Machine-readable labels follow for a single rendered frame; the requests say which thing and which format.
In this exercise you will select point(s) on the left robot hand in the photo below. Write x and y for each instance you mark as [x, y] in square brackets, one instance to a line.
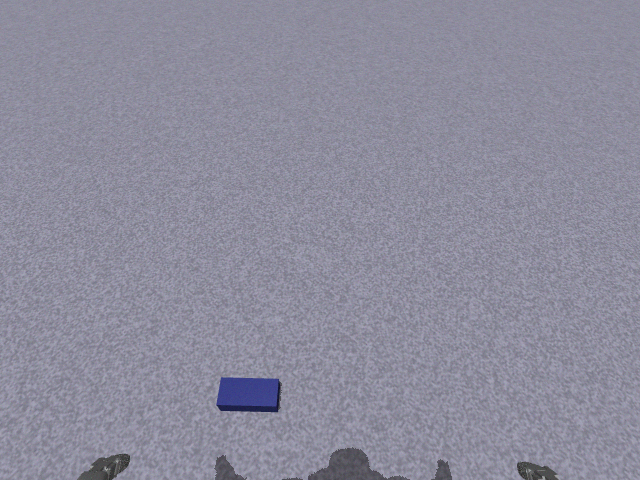
[106, 468]

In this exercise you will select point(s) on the right robot hand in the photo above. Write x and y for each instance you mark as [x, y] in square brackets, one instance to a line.
[529, 471]

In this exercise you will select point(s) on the carton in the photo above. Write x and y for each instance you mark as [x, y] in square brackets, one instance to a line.
[248, 394]

